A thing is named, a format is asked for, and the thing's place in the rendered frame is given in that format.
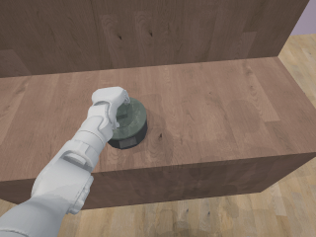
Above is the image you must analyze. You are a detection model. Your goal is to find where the knob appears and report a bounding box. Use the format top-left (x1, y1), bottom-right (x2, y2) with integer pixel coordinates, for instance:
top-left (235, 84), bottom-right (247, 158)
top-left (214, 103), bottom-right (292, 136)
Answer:
top-left (116, 103), bottom-right (127, 120)

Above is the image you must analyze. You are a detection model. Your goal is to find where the robot left forearm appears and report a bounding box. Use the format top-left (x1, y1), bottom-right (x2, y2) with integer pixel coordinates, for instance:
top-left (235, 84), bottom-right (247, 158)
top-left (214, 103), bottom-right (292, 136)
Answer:
top-left (31, 99), bottom-right (118, 197)

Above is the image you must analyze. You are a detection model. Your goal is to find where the lid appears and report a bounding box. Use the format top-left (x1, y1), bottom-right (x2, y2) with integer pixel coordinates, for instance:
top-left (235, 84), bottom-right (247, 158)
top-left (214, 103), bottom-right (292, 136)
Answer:
top-left (111, 97), bottom-right (147, 140)

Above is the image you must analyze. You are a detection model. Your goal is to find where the left robot upper arm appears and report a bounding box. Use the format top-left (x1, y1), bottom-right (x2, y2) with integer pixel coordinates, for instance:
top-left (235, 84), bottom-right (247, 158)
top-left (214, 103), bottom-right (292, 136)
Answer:
top-left (0, 158), bottom-right (94, 237)

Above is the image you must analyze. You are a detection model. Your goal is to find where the table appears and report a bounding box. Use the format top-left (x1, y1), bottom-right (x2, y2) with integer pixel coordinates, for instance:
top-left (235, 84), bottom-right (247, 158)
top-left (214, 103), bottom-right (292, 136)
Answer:
top-left (0, 0), bottom-right (316, 210)

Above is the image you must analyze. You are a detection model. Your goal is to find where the pot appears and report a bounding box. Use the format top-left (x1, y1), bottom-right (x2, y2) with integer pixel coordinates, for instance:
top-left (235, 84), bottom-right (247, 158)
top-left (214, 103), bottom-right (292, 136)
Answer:
top-left (108, 119), bottom-right (148, 150)

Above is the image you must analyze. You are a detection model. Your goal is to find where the left robot hand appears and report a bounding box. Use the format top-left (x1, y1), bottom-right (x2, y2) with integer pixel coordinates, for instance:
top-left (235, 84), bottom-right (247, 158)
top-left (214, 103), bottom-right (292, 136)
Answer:
top-left (91, 86), bottom-right (130, 130)

